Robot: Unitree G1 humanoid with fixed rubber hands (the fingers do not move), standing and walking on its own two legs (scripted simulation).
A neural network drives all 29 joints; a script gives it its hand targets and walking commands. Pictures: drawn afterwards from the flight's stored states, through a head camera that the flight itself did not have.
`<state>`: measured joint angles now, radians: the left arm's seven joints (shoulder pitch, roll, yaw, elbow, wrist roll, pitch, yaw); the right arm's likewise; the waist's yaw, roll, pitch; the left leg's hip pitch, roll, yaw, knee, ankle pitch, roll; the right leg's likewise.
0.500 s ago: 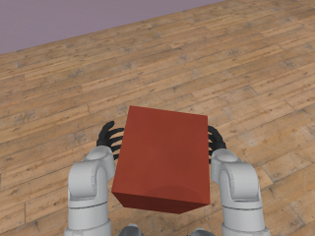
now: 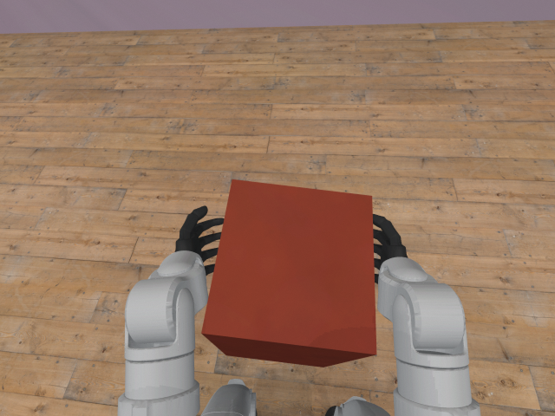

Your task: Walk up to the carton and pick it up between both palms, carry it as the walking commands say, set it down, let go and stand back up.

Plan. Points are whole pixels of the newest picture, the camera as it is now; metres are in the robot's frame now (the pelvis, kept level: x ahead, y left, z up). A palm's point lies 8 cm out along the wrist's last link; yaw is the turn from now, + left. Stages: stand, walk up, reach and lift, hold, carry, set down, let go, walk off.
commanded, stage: carry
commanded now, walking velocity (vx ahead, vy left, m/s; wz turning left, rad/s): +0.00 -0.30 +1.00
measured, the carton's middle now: (285, 290) +0.29 +0.01 -0.01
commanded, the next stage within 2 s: none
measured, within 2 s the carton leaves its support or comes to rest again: neither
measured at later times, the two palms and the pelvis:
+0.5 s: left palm (194, 389) +0.15 +0.11 +0.06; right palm (387, 285) +0.27 -0.12 +0.04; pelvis -0.04 -0.15 -0.01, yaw +28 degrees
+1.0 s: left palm out of the picture +0.02 +0.00 +0.07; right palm (405, 306) +0.24 -0.13 +0.06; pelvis -0.02 -0.32 +0.00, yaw +58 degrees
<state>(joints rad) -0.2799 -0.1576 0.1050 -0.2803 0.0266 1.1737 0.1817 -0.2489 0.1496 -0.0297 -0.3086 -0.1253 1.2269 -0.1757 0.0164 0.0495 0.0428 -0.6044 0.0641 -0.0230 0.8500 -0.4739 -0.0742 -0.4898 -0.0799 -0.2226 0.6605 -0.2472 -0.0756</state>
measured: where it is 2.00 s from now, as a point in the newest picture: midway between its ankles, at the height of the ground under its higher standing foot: outside the picture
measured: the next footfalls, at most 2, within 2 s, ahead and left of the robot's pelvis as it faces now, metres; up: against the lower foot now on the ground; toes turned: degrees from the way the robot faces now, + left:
left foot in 0.28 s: -0.07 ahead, +0.06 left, +0.00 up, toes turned +25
right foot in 0.46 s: +0.09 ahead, -0.18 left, +0.00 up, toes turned +16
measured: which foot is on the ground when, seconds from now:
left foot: up 0.00-0.26, down 0.28-0.48, up 0.50-0.72, down 0.74-0.98, up 1.00-1.00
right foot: down 0.00-0.28, up 0.30-0.44, down 0.46-0.76, up 0.78-0.94, down 0.96-1.00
